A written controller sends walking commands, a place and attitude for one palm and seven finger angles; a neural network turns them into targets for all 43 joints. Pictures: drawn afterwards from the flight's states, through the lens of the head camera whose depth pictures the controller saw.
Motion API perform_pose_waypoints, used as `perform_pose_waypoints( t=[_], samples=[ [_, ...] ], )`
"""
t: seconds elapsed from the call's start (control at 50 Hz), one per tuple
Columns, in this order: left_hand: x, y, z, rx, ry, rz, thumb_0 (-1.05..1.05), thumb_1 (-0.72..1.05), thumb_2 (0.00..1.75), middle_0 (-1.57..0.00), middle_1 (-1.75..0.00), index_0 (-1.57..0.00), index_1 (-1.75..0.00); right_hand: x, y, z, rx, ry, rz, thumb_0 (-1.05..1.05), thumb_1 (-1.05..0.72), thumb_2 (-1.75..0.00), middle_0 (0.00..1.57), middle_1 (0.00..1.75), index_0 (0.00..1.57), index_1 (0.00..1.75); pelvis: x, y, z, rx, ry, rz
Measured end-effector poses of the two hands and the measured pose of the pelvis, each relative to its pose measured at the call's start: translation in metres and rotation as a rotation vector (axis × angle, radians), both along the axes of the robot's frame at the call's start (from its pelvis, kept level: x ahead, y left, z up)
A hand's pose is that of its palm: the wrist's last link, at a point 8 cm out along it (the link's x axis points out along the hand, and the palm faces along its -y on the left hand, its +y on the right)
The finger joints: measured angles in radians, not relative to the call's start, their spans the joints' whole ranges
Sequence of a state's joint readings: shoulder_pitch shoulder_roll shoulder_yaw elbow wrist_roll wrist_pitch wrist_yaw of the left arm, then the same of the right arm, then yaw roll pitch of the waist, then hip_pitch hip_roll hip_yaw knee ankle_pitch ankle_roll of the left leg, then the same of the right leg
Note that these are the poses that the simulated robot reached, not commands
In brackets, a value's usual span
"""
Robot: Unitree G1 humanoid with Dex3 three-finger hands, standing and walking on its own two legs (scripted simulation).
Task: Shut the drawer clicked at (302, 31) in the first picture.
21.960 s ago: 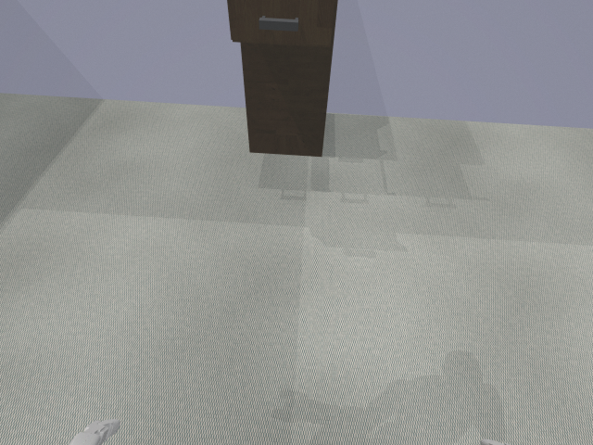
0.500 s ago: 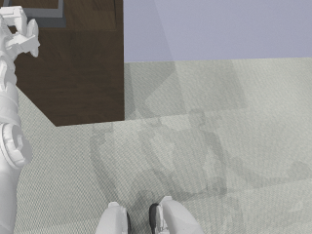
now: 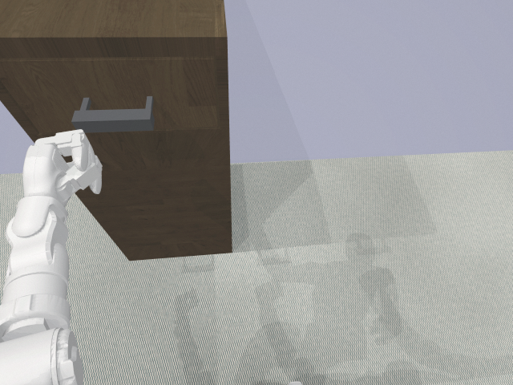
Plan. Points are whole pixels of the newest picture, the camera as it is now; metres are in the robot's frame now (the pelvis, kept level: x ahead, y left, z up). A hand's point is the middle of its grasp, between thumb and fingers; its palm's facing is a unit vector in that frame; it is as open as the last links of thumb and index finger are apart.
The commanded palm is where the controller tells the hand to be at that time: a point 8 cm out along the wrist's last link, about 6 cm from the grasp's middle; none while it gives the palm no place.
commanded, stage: draw the hand back to the body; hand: left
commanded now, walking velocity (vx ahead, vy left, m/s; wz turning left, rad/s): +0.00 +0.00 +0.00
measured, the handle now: (116, 111) +0.57 +0.24 +0.06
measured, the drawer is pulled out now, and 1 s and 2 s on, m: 0.00 0.00 0.00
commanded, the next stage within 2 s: step back with the hand held close in 1.10 s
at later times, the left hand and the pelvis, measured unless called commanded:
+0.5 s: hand (28, 260) +0.26 +0.24 +0.14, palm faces +0.33 -0.91 -0.25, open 3.3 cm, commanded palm +0.21 +0.28 +0.16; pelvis -0.02 +0.00 +0.03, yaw +3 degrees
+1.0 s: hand out of the picture +0.14 +0.22 +0.20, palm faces +0.43 -0.80 -0.41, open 3.3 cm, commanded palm +0.10 +0.26 +0.21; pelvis -0.02 -0.03 +0.04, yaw +3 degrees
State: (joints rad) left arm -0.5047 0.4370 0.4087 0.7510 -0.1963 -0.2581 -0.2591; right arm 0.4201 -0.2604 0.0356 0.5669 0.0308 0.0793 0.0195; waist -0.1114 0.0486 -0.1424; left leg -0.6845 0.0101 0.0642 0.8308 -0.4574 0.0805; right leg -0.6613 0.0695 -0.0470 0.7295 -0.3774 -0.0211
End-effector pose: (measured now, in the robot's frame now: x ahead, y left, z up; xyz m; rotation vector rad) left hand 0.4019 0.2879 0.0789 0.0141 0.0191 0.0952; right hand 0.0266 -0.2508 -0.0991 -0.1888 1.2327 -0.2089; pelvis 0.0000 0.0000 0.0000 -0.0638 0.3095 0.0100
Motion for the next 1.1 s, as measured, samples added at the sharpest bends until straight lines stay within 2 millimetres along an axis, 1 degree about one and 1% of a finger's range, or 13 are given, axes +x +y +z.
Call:
perform_pose_waypoints(
  t=[0.1,0.22,0.24,0.3,0.38,0.48,0.62,0.68,0.8,0.86,0.94,1.02,1.1],
  samples=[
    [-0.039,0.008,0.015,0.011,-0.011,0.013,0.01,0.88,0.90,-1.40,-1.60,-1.40,-1.60,0.048,0.004,0.010,0.001,-0.151,0.058,0.00,-0.90,-0.90,0.21,0.30,0.20,0.30,0.002,0.001,0.007,0.004,-0.059,0.022],
    [-0.085,0.006,0.031,0.010,-0.026,-0.002,0.02,0.89,0.90,-1.40,-1.60,-1.40,-1.60,0.100,0.011,0.024,0.003,-0.327,0.143,0.01,-0.90,-0.90,0.21,0.30,0.20,0.30,-0.004,0.002,0.012,0.016,-0.121,0.047],
    [-0.092,0.005,0.033,0.008,-0.025,-0.003,0.02,0.89,0.90,-1.40,-1.60,-1.40,-1.60,0.107,0.013,0.026,0.005,-0.355,0.155,0.01,-0.90,-0.90,0.21,0.30,0.20,0.30,-0.005,0.002,0.013,0.019,-0.131,0.050],
    [-0.113,0.001,0.043,0.126,0.002,0.051,0.02,0.89,0.90,-1.40,-1.60,-1.40,-1.60,0.124,0.019,0.036,0.010,-0.415,0.182,0.01,-0.90,-0.90,0.20,0.30,0.20,0.30,-0.010,0.002,0.018,0.028,-0.173,0.049],
    [-0.142,-0.005,0.054,0.200,0.009,0.135,0.02,0.89,0.90,-1.40,-1.60,-1.40,-1.60,0.138,0.028,0.048,0.027,-0.471,0.205,0.01,-0.90,-0.90,0.20,0.30,0.20,0.30,-0.014,0.000,0.025,0.038,-0.224,0.047],
    [-0.171,-0.003,0.065,0.235,0.000,0.226,0.02,0.89,0.90,-1.40,-1.60,-1.40,-1.60,0.144,0.036,0.057,0.046,-0.500,0.231,0.01,-0.90,-0.90,0.21,0.30,0.20,0.30,-0.017,-0.004,0.031,0.048,-0.281,0.049],
    [-0.209,-0.009,0.098,0.303,-0.073,0.278,0.02,0.89,0.90,-1.40,-1.60,-1.40,-1.60,0.140,0.038,0.058,0.077,-0.514,0.254,0.01,-0.90,-0.90,0.21,0.30,0.20,0.30,-0.017,-0.008,0.038,0.055,-0.337,0.049],
    [-0.225,-0.014,0.107,0.332,-0.090,0.279,0.02,0.89,0.90,-1.40,-1.60,-1.40,-1.60,0.137,0.035,0.055,0.088,-0.506,0.252,0.01,-0.90,-0.90,0.21,0.30,0.20,0.30,-0.016,-0.011,0.039,0.057,-0.350,0.045],
    [-0.257,-0.021,0.113,0.375,-0.076,0.296,0.02,0.89,0.90,-1.40,-1.60,-1.40,-1.60,0.132,0.024,0.053,0.089,-0.495,0.243,0.01,-0.90,-0.90,0.21,0.30,0.20,0.30,-0.017,-0.018,0.040,0.060,-0.368,0.042],
    [-0.274,-0.024,0.119,0.400,-0.077,0.310,0.02,0.89,0.90,-1.40,-1.60,-1.40,-1.60,0.132,0.018,0.053,0.082,-0.504,0.242,0.01,-0.90,-0.90,0.21,0.30,0.20,0.30,-0.017,-0.022,0.040,0.060,-0.373,0.042],
    [-0.294,-0.031,0.133,0.442,-0.105,0.322,0.02,0.89,0.90,-1.40,-1.60,-1.40,-1.60,0.135,0.012,0.057,0.074,-0.536,0.242,0.01,-0.90,-0.90,0.21,0.30,0.20,0.30,-0.016,-0.026,0.040,0.059,-0.375,0.043],
    [-0.307,-0.035,0.139,0.468,-0.125,0.337,0.02,0.89,0.90,-1.40,-1.60,-1.41,-1.60,0.140,0.009,0.059,0.071,-0.565,0.244,0.01,-0.90,-0.90,0.20,0.30,0.20,0.30,-0.017,-0.030,0.039,0.060,-0.381,0.048],
    [-0.308,-0.034,0.130,0.447,-0.104,0.362,0.02,0.89,0.90,-1.40,-1.60,-1.41,-1.60,0.143,0.007,0.060,0.071,-0.574,0.247,0.01,-0.90,-0.90,0.20,0.30,0.20,0.30,-0.021,-0.033,0.039,0.061,-0.383,0.054]
  ],
)
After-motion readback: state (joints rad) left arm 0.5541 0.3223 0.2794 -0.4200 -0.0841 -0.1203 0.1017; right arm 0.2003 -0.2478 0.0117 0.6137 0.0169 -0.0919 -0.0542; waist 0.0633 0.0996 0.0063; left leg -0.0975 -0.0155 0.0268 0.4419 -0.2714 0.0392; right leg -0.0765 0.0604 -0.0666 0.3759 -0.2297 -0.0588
